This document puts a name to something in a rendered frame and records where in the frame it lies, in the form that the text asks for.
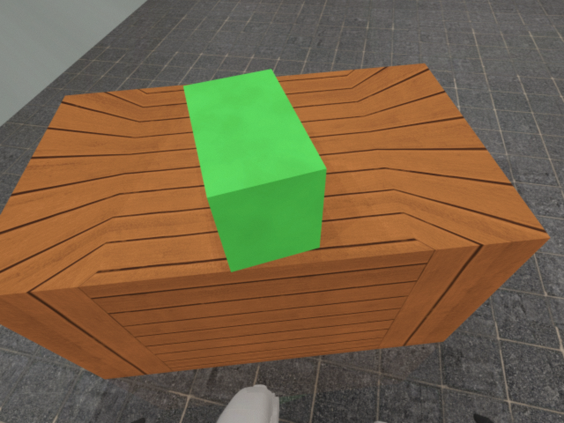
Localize carton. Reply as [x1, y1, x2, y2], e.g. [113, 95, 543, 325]
[183, 69, 327, 272]

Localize robot left thigh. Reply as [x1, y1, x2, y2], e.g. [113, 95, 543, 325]
[216, 387, 279, 423]

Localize pedestal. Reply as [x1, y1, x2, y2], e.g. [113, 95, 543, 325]
[0, 63, 550, 379]

